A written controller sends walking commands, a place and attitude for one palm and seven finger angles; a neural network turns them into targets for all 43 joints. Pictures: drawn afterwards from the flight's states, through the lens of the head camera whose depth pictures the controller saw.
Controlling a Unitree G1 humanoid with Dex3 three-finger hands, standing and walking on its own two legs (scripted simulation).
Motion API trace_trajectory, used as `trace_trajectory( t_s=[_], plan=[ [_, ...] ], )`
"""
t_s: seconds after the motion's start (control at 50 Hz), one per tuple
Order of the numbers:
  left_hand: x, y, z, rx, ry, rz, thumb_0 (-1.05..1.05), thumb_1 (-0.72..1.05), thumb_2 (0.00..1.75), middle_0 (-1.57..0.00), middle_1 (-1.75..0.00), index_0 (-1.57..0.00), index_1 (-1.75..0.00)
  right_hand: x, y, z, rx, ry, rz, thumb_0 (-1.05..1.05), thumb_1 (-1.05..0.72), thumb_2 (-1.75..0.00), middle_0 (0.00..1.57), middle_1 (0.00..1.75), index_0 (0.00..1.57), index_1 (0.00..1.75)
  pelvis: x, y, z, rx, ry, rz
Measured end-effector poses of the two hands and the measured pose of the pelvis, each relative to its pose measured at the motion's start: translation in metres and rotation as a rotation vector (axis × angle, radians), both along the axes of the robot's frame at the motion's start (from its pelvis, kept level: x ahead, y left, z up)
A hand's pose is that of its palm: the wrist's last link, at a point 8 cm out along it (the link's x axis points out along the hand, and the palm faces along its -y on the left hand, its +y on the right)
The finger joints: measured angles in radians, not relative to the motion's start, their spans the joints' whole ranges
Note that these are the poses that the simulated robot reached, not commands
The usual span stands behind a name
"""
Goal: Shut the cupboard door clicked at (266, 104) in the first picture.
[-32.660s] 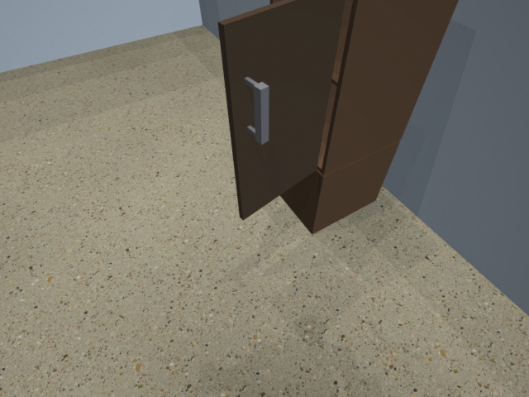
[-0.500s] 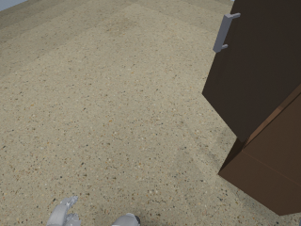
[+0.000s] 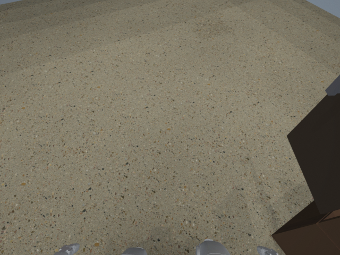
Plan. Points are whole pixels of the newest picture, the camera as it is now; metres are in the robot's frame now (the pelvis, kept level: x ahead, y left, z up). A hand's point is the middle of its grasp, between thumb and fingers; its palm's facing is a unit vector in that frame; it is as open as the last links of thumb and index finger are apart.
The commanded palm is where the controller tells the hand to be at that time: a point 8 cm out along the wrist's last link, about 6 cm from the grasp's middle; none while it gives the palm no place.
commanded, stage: walk to a spot facing it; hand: left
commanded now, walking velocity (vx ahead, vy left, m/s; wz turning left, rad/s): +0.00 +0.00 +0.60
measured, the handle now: out of the picture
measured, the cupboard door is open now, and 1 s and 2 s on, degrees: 62 62 62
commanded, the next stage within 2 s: turn to face it in 1.46 s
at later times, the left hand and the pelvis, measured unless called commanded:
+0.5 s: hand out of the picture +0.04 +0.23 -0.18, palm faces +0.31 -0.93 -0.21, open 7.4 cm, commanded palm none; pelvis +0.03 +0.01 +0.00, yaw +19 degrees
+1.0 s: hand out of the picture +0.10 +0.22 -0.15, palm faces +0.59 -0.78 -0.20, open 7.4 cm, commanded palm none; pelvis +0.16 +0.03 +0.01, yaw +38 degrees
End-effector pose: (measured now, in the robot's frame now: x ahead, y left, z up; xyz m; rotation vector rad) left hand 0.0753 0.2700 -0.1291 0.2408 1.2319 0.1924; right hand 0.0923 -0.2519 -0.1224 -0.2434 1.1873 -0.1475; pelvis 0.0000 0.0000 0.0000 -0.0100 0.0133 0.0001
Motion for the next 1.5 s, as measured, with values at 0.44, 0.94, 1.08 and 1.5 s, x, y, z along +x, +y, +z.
trace_trajectory(
  t_s=[0.44,0.94,1.08,1.5],
  plan=[
    [-0.06,-0.01,-0.026,-0.082,-0.012,0.282,0.0,0.9,0.9,-0.2,-0.3,-0.21,-0.3,0.073,0.029,-0.001,-0.024,0.021,0.268,0.0,-0.91,-0.9,0.19,0.3,0.19,0.3,0.021,0.005,-0.011,0.003,0.015,0.294],
    [0.012,-0.009,0.014,-0.024,-0.124,0.53,0.0,0.9,0.9,-0.2,-0.29,-0.2,-0.3,0.214,0.058,-0.003,-0.003,0.125,0.476,0.01,-0.91,-0.9,0.19,0.3,0.19,0.3,0.145,0.016,0.008,0.013,0.003,0.605],
    [-0.038,-0.024,-0.007,-0.12,0.012,0.738,0.0,0.9,0.9,-0.2,-0.29,-0.21,-0.3,0.321,0.159,0.016,-0.001,0.0,0.701,0.0,-0.92,-0.9,0.19,0.3,0.19,0.3,0.176,0.054,0.008,-0.003,0.007,0.727],
    [0.078,0.16,0.01,-0.046,-0.133,0.828,0.0,0.91,0.9,-0.19,-0.29,-0.2,-0.3,0.374,0.312,0.006,-0.001,0.109,0.788,0.0,-0.93,-0.9,0.2,0.3,0.2,0.3,0.28,0.201,0.014,0.011,-0.007,0.868]
  ],
)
